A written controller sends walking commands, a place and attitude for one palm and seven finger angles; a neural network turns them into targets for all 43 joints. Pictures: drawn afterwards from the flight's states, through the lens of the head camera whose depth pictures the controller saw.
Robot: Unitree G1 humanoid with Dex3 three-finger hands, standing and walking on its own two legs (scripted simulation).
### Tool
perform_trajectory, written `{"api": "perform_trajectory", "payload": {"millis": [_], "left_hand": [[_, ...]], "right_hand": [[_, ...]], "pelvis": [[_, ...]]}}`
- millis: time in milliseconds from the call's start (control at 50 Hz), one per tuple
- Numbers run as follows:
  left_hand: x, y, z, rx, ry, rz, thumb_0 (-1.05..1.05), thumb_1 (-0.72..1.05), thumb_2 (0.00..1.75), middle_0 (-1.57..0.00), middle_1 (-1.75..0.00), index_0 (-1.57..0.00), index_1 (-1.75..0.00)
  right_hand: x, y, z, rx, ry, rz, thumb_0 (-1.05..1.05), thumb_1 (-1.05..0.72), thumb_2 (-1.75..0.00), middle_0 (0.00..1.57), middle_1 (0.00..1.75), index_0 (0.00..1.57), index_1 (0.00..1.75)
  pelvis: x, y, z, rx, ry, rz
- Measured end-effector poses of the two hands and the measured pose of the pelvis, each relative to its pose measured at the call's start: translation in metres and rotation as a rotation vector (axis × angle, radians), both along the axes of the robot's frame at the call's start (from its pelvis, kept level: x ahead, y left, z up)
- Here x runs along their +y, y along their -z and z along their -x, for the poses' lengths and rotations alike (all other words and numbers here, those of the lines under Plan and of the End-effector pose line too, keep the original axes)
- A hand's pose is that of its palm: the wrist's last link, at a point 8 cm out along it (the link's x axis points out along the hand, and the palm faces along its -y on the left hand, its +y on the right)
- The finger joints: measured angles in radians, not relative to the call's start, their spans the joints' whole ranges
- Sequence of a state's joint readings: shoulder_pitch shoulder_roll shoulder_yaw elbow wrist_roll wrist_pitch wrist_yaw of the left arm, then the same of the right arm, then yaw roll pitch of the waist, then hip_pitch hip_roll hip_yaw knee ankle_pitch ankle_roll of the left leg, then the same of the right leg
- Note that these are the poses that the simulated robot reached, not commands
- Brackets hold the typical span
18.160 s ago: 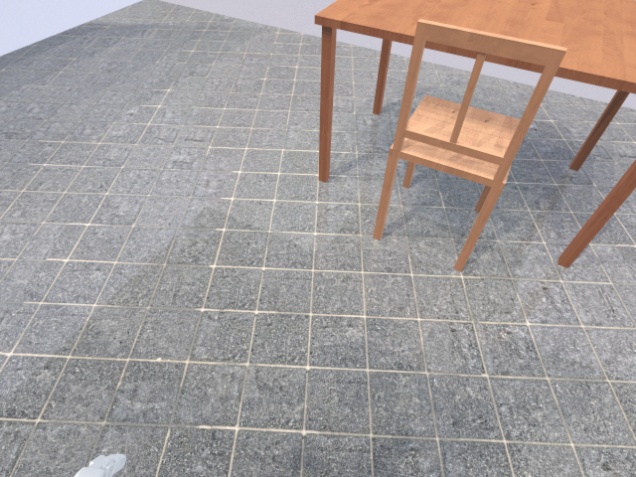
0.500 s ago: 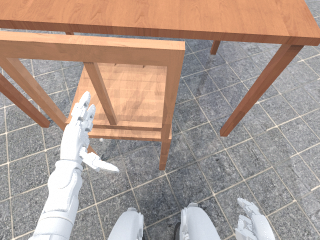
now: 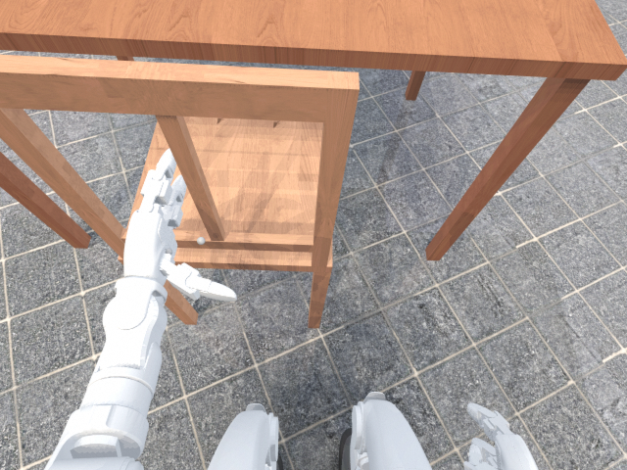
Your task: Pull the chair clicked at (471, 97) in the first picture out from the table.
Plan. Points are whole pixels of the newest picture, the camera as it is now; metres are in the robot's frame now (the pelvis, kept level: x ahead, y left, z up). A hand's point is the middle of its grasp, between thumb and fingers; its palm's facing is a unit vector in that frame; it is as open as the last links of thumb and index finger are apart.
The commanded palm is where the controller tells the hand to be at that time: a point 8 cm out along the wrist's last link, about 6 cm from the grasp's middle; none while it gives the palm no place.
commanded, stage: push the fingers through the gap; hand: left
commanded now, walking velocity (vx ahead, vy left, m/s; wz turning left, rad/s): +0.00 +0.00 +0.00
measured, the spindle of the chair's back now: (198, 188) +0.46 +0.16 +0.03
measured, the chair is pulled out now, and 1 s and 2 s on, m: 0.00 0.00 0.00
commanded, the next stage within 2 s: hook a spindle and tug to test in 0.70 s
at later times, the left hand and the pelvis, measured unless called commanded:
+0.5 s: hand (210, 217) +0.42 +0.14 +0.02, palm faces -0.03 -1.00 -0.04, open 16.9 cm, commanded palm +0.40 +0.19 +0.02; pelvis +0.00 +0.00 +0.00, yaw -1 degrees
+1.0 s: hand (212, 218) +0.42 +0.14 +0.01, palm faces -0.02 -1.00 -0.03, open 16.6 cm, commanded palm +0.40 +0.19 +0.02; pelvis +0.00 -0.01 +0.00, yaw +0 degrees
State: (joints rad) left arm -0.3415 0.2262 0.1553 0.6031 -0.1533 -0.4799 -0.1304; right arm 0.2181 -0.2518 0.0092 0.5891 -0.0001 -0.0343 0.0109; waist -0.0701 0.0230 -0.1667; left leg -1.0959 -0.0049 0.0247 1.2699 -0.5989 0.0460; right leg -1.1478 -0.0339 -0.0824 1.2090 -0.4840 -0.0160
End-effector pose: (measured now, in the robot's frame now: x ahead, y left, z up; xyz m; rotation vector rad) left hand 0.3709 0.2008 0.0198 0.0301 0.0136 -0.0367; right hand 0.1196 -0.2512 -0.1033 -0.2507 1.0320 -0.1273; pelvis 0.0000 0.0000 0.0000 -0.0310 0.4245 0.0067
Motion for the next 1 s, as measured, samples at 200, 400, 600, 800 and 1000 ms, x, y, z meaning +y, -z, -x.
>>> {"api": "perform_trajectory", "payload": {"millis": [200, 400, 600, 800, 1000], "left_hand": [[0.0, -0.001, -0.022, -0.005, -0.008, -0.002, -0.02, -0.5, 0.3, -0.06, -0.08, -0.06, -0.08], [-0.007, -0.001, -0.035, 0.0, -0.011, -0.001, -0.02, -0.5, 0.3, -0.06, -0.08, -0.06, -0.08], [-0.009, 0.001, -0.029, 0.004, -0.016, -0.008, -0.02, -0.5, 0.3, -0.06, -0.08, -0.06, -0.08], [-0.005, -0.001, -0.031, -0.01, -0.021, -0.011, -0.02, -0.5, 0.3, -0.06, -0.08, -0.06, -0.08], [-0.01, 0.003, -0.033, 0.004, -0.016, -0.001, -0.02, -0.5, 0.3, -0.11, -0.25, -0.11, -0.25]], "right_hand": [[-0.004, 0.003, 0.022, 0.06, 0.031, 0.004, 0.01, -0.9, -0.9, 0.2, 0.3, 0.2, 0.3], [-0.008, 0.005, 0.04, 0.114, 0.057, 0.001, 0.01, -0.9, -0.9, 0.2, 0.3, 0.2, 0.3], [-0.009, 0.004, 0.04, 0.117, 0.058, -0.008, 0.01, -0.9, -0.9, 0.2, 0.3, 0.2, 0.3], [-0.012, 0.005, 0.031, 0.095, 0.04, 0.001, 0.01, -0.9, -0.9, 0.2, 0.3, 0.2, 0.3], [-0.012, 0.005, 0.029, 0.092, 0.038, 0.003, 0.01, -0.9, -0.9, 0.2, 0.3, 0.2, 0.3]], "pelvis": [[-0.001, 0.001, 0.001, 0.012, 0.005, 0.0], [-0.002, 0.0, 0.0, 0.019, 0.012, -0.004], [-0.004, -0.002, 0.0, 0.013, 0.014, -0.007], [-0.006, 0.0, 0.003, 0.015, 0.007, -0.006], [-0.006, 0.001, 0.003, 0.018, 0.007, -0.007]]}}
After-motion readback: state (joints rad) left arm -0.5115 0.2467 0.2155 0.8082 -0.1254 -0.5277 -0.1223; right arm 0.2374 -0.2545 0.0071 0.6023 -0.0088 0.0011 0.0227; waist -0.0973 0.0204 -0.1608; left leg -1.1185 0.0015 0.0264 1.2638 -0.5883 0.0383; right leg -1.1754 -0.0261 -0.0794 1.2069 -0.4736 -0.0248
